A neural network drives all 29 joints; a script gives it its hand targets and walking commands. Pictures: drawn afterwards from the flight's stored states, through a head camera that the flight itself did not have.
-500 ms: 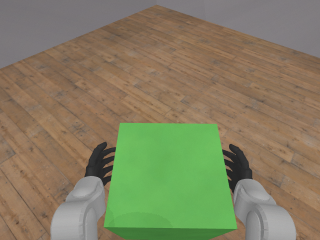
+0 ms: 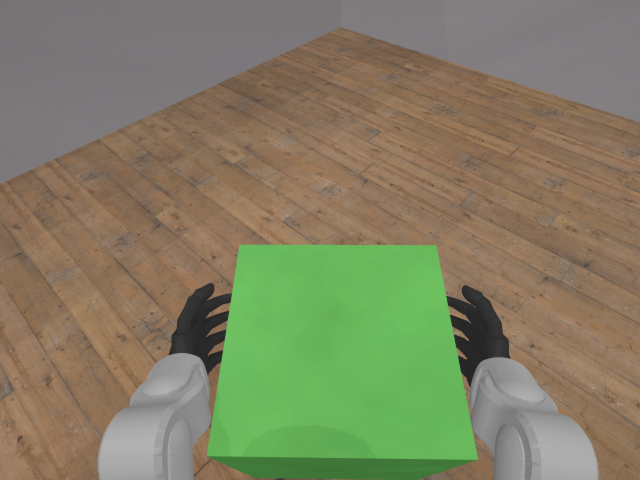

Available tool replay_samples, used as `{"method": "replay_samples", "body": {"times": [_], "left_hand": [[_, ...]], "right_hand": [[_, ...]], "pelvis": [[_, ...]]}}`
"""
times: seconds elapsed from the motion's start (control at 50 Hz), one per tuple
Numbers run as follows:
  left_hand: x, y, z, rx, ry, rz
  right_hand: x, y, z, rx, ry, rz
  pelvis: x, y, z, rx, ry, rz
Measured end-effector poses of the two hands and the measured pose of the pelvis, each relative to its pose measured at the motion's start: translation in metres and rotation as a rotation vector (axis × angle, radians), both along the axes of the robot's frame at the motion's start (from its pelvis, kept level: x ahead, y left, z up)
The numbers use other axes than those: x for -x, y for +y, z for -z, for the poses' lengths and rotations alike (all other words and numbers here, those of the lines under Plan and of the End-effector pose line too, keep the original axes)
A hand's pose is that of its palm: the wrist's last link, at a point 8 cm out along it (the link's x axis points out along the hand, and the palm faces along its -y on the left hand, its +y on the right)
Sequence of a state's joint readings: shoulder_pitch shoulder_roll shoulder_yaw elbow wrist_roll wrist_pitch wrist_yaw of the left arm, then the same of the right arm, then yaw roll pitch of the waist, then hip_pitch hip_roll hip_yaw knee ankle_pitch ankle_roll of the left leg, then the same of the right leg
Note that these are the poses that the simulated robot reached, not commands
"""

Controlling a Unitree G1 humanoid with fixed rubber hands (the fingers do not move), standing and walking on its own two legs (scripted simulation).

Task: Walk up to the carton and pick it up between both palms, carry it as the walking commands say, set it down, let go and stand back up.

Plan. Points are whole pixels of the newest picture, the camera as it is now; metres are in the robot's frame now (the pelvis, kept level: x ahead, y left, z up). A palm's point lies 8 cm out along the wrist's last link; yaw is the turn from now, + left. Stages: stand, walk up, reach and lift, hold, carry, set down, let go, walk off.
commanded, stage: carry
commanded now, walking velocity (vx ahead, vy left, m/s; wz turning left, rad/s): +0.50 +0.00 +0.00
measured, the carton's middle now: (335, 373) +0.25 +0.00 +0.03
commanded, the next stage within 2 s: none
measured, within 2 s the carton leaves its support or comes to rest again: neither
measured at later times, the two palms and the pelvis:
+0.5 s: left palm (260, 161) +0.59 +0.12 +0.08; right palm (441, 161) +0.59 -0.17 +0.08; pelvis +0.35 -0.03 -0.02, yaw +0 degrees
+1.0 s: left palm (275, 94) +0.79 +0.12 +0.09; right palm (428, 92) +0.78 -0.18 +0.10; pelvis +0.55 -0.02 -0.01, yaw -1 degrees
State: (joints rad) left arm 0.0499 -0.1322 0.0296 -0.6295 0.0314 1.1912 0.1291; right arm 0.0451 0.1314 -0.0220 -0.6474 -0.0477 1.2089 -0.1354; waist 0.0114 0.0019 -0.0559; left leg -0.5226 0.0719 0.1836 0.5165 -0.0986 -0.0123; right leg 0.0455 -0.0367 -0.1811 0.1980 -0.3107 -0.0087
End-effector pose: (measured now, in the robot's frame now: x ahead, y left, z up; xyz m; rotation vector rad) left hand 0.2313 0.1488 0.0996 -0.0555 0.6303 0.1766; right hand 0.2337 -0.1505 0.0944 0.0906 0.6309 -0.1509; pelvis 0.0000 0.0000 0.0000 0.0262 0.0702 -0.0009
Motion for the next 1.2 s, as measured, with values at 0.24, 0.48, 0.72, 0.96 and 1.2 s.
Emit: {"method": "replay_samples", "body": {"times": [0.24, 0.48, 0.72, 0.96, 1.2], "left_hand": [[-0.181, 0.007, 0.016, 0.028, 0.072, 0.081], [-0.341, -0.019, 0.015, 0.023, -0.02, 0.008], [-0.456, -0.041, 0.011, -0.017, 0.051, 0.012], [-0.544, -0.03, 0.008, 0.027, 0.007, 0.037], [-0.591, -0.032, 0.015, 0.019, 0.021, 0.056]], "right_hand": [[-0.156, 0.008, 0.008, 0.035, 0.075, 0.076], [-0.336, -0.019, 0.011, 0.029, -0.016, 0.005], [-0.453, -0.041, 0.015, -0.011, 0.051, 0.007], [-0.534, -0.03, -0.002, 0.041, 0.008, 0.027], [-0.575, -0.032, 0.008, 0.03, 0.022, 0.048]], "pelvis": [[-0.165, 0.022, -0.003, 0.023, 0.007, 0.037], [-0.339, -0.021, 0.017, 0.024, -0.024, -0.007], [-0.441, -0.04, -0.002, 0.019, -0.006, -0.005], [-0.537, -0.026, 0.007, 0.018, -0.024, 0.02], [-0.572, -0.022, 0.011, 0.019, -0.002, 0.028]]}}
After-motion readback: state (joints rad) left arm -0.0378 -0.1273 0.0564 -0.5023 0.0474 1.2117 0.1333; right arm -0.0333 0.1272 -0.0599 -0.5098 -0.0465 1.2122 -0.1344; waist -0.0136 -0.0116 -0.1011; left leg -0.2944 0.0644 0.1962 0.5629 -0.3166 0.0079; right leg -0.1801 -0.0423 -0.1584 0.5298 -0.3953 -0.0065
